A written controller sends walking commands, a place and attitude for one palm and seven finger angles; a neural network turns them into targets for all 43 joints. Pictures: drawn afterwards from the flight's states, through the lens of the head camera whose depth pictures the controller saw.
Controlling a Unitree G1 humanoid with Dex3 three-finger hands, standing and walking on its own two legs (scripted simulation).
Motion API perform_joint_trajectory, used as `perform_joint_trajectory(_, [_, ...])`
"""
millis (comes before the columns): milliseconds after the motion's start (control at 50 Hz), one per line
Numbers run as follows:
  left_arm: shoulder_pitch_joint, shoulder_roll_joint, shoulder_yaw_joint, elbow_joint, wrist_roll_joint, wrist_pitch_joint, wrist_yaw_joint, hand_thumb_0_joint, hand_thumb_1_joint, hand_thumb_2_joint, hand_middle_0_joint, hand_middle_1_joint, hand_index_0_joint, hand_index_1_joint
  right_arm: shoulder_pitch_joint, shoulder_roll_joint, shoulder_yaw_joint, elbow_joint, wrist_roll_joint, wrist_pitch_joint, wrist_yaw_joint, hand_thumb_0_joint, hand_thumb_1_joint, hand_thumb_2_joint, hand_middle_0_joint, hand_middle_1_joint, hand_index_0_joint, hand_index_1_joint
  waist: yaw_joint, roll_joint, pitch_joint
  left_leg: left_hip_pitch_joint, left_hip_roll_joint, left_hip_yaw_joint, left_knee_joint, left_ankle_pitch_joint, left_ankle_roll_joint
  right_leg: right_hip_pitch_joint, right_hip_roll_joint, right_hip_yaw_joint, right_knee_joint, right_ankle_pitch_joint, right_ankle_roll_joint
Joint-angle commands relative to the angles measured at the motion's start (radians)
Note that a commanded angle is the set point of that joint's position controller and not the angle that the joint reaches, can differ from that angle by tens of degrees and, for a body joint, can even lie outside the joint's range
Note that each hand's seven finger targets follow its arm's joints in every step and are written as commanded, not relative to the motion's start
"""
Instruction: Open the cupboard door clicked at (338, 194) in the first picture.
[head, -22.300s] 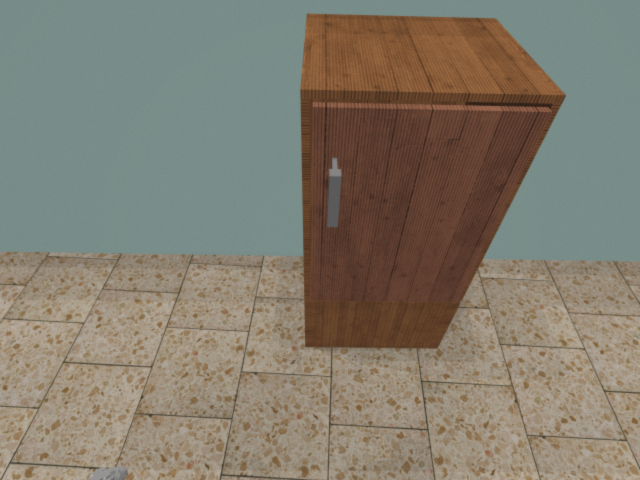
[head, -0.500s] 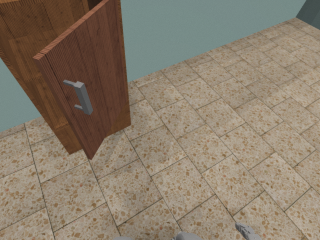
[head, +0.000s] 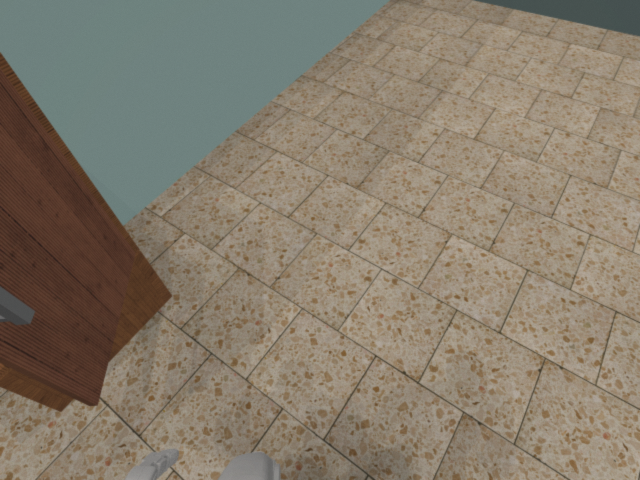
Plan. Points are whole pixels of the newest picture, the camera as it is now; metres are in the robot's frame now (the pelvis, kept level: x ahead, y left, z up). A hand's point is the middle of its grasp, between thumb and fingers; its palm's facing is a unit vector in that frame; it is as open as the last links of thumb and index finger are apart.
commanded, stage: walk to a spot facing it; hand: left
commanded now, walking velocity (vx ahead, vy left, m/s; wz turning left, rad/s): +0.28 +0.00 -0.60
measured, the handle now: out of the picture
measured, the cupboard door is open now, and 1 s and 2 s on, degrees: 37 37 37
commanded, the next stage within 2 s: turn to face it in 1.46 s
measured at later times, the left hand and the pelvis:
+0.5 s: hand (250, 382) +0.28 +0.13 -0.17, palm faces -0.34 -0.93 -0.17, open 7.4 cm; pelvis +0.12 -0.02 +0.00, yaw -20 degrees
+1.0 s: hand (345, 320) +0.38 -0.02 -0.16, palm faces -0.39 -0.89 -0.24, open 7.2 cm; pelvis +0.30 -0.19 +0.01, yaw -29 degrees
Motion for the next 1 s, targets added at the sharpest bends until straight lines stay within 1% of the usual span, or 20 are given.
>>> perform_joint_trajectory(0, [0.061,0.212,0.065,-0.05,0.007,-0.023,0.0,0.0,0.9,0.9,-0.2,-0.3,-0.2,-0.3,-0.04,-0.057,-0.024,-0.106,-0.001,-0.04,0.014,0.0,-0.9,-0.9,0.2,0.3,0.2,0.3,0.061,-0.161,-0.067,-0.031,-0.015,-0.013,-0.141,-0.017,0.012,0.047,-0.245,0.359,-0.303,-0.227,-0.152])
perform_joint_trajectory(80, [0.069,0.211,0.072,-0.046,0.007,-0.033,-0.012,0.0,0.9,0.9,-0.2,-0.3,-0.2,-0.3,-0.014,-0.045,-0.027,-0.112,0.004,-0.067,0.016,0.0,-0.9,-0.9,0.2,0.3,0.2,0.3,0.047,-0.157,-0.058,0.1,-0.058,-0.003,-0.331,-0.022,0.033,-0.023,-0.217,0.405,-0.285,-0.293,-0.149])
perform_joint_trajectory(120, [0.034,0.187,0.071,-0.055,-0.002,-0.033,-0.017,0.0,0.9,0.9,-0.2,-0.3,-0.2,-0.3,0.082,-0.046,-0.024,-0.08,0.003,-0.085,0.008,0.0,-0.9,-0.9,0.2,0.3,0.2,0.3,-0.009,-0.131,-0.062,0.336,-0.069,0.009,-0.537,0.068,0.043,-0.183,-0.153,0.362,-0.214,-0.329,-0.102])
perform_joint_trajectory(140, [0.018,0.136,0.06,-0.07,-0.004,-0.035,-0.023,0.0,0.9,0.9,-0.2,-0.3,-0.2,-0.3,0.168,-0.089,-0.03,-0.052,-0.001,-0.097,-0.005,0.0,-0.9,-0.9,0.2,0.3,0.2,0.3,-0.051,0.006,-0.083,0.513,0.023,-0.087,-0.67,-0.026,0.075,-0.33,-0.076,0.284,-0.086,-0.328,-0.052])
perform_joint_trajectory(160, [0.013,0.06,0.044,-0.099,-0.012,-0.037,-0.034,0.0,0.9,0.9,-0.2,-0.3,-0.2,-0.3,0.265,-0.194,-0.05,-0.035,-0.021,-0.102,-0.015,0.0,-0.9,-0.9,0.2,0.3,0.2,0.3,-0.094,0.319,-0.104,0.636,0.308,-0.455,-0.807,-0.28,0.164,-0.53,0.069,0.089,0.25,-0.333,0.008])
perform_joint_trajectory(180, [-0.08,0.084,0.046,-0.144,-0.002,-0.053,-0.043,0.0,0.9,0.9,-0.2,-0.3,-0.2,-0.3,0.304,-0.206,-0.051,-0.04,-0.012,-0.101,-0.024,0.0,-0.9,-0.9,0.2,0.3,0.2,0.3,-0.109,0.215,-0.057,0.55,0.455,-0.551,-0.876,-0.282,0.241,-0.564,-0.025,0.009,0.423,-0.3,0.03])
perform_joint_trajectory(200, [-0.081,0.093,0.054,-0.125,0.016,-0.053,-0.05,0.0,0.9,0.9,-0.2,-0.3,-0.2,-0.3,0.263,-0.175,-0.036,-0.047,-0.022,-0.105,-0.014,0.0,-0.9,-0.9,0.2,0.3,0.2,0.3,-0.083,0.143,-0.03,0.451,0.421,-0.525,-0.888,-0.254,0.233,-0.532,-0.049,0.032,0.548,-0.23,0.037])
perform_joint_trajectory(240, [-0.032,0.082,0.057,-0.081,0.019,-0.045,-0.065,0.0,0.9,0.9,-0.2,-0.3,-0.2,-0.3,0.158,-0.098,-0.007,-0.062,-0.016,-0.115,-0.013,0.0,-0.9,-0.9,0.2,0.3,0.2,0.3,-0.011,0.117,0.016,0.379,0.307,-0.269,-0.86,-0.015,0.169,-0.513,-0.105,0.001,0.649,-0.063,0.053])
perform_joint_trajectory(300, [-0.019,0.031,0.037,-0.056,0.012,-0.034,-0.071,0.0,0.9,0.9,-0.2,-0.3,-0.2,-0.3,0.214,-0.057,0.013,-0.027,-0.009,-0.132,-0.021,0.0,-0.9,-0.9,0.2,0.3,0.2,0.3,-0.004,0.13,-0.037,0.48,0.233,-0.022,-0.766,0.5,0.133,-0.519,-0.11,-0.054,0.659,0.018,0.064])
perform_joint_trajectory(340, [-0.051,0.013,0.027,-0.056,0.009,-0.031,-0.071,0.0,0.9,0.9,-0.2,-0.3,-0.2,-0.3,0.269,-0.059,0.015,0.006,-0.009,-0.137,-0.021,0.0,-0.9,-0.9,0.2,0.3,0.2,0.3,-0.013,0.123,-0.044,0.516,0.235,0.044,-0.743,0.64,0.138,-0.522,-0.113,-0.079,0.61,0.033,0.061])
perform_joint_trajectory(440, [-0.189,-0.001,0.011,-0.076,0.004,-0.026,-0.079,0.0,0.9,0.9,-0.2,-0.3,-0.2,-0.3,0.311,-0.062,0.014,0.049,-0.017,-0.13,-0.016,0.0,-0.9,-0.9,0.2,0.3,0.2,0.3,-0.041,0.138,0.037,0.461,0.247,0.145,-0.774,0.59,0.159,-0.424,-0.115,-0.155,0.313,0.069,0.042])
perform_joint_trajectory(480, [-0.174,0.019,0.013,-0.068,0.002,-0.03,-0.077,0.0,0.9,0.9,-0.2,-0.3,-0.2,-0.3,0.306,-0.08,0.009,0.063,-0.018,-0.127,-0.013,0.0,-0.9,-0.9,0.2,0.3,0.2,0.3,-0.02,0.154,0.012,0.472,0.265,0.177,-0.722,0.71,0.157,-0.32,-0.084,-0.183,0.219,0.037,0.016])
perform_joint_trajectory(520, [-0.087,0.042,0.02,-0.038,0.001,-0.033,-0.071,0.0,0.9,0.9,-0.2,-0.3,-0.2,-0.3,0.28,-0.112,0.002,0.064,-0.014,-0.124,-0.011,0.0,-0.9,-0.9,0.2,0.3,0.2,0.3,0.03,0.149,-0.04,0.462,0.279,0.209,-0.616,0.924,0.15,-0.154,-0.035,-0.214,0.19,-0.005,-0.021])
perform_joint_trajectory(560, [0.191,0.1,0.043,0.045,0.003,-0.052,-0.059,0.0,0.9,0.9,-0.2,-0.3,-0.2,-0.3,0.198,-0.14,-0.003,0.048,0.0,-0.122,-0.005,0.0,-0.9,-0.9,0.2,0.3,0.2,0.3,0.174,0.117,-0.168,0.334,0.221,0.254,-0.284,0.967,0.097,0.235,0.011,-0.23,0.073,0.041,-0.059])
perform_joint_trajectory(580, [0.341,0.212,0.073,0.087,0.008,-0.063,-0.043,0.0,0.9,0.9,-0.2,-0.3,-0.2,-0.3,0.194,-0.088,0.004,0.024,0.02,-0.123,0.013,0.0,-0.9,-0.9,0.2,0.3,0.2,0.3,0.235,-0.088,-0.283,0.062,0.139,0.257,0.021,0.587,0.067,0.545,-0.174,0.01,-0.006,-0.01,-0.122])
perform_joint_trajectory(600, [0.399,0.304,0.091,0.102,-0.009,-0.064,-0.025,0.0,0.9,0.9,-0.2,-0.3,-0.2,-0.3,0.161,-0.018,0.007,-0.019,0.035,-0.127,0.004,0.0,-0.9,-0.9,0.2,0.3,0.2,0.3,0.223,-0.271,-0.341,-0.202,-0.008,0.167,0.361,-0.202,0.026,0.653,-0.468,0.532,-0.16,0.122,-0.232])
perform_joint_trajectory(620, [0.34,0.317,0.089,0.086,-0.019,-0.063,-0.013,0.0,0.9,0.9,-0.2,-0.3,-0.2,-0.3,0.082,-0.048,0.0,-0.026,0.027,-0.12,0.006,0.0,-0.9,-0.9,0.2,0.3,0.2,0.3,0.208,-0.223,-0.282,-0.261,0.03,0.0,0.461,-0.14,0.047,0.515,-0.474,0.569,-0.244,0.04,-0.234])
perform_joint_trajectory(660, [0.154,0.193,0.048,0.044,-0.018,-0.067,-0.004,0.0,0.9,0.9,-0.2,-0.3,-0.2,-0.3,0.051,-0.031,-0.009,-0.003,0.009,-0.112,0.004,0.0,-0.9,-0.9,0.2,0.3,0.2,0.3,0.093,-0.031,-0.113,-0.204,0.106,-0.054,0.382,0.059,0.048,0.201,-0.392,0.347,-0.268,0.044,-0.17])
perform_joint_trajectory(740, [0.082,0.106,0.027,0.044,-0.003,-0.093,-0.001,0.0,0.9,0.9,-0.2,-0.3,-0.2,-0.3,0.17,0.025,-0.003,0.068,-0.008,-0.071,0.015,0.0,-0.9,-0.9,0.2,0.3,0.2,0.3,-0.007,-0.097,-0.087,-0.085,0.1,-0.018,0.158,0.157,0.031,0.025,-0.259,0.126,-0.338,0.114,-0.118])
perform_joint_trajectory(980, [0.351,0.052,-0.002,0.179,-0.009,-0.131,0.021,0.0,0.9,0.9,-0.2,-0.3,-0.2,-0.3,-0.191,0.025,-0.003,-0.018,0.01,-0.09,0.039,0.0,-0.9,-0.9,0.2,0.3,0.2,0.3,0.071,-0.103,-0.01,-0.302,0.025,0.017,-0.122,0.28,0.047,0.374,-0.246,0.11,-0.288,0.739,-0.052])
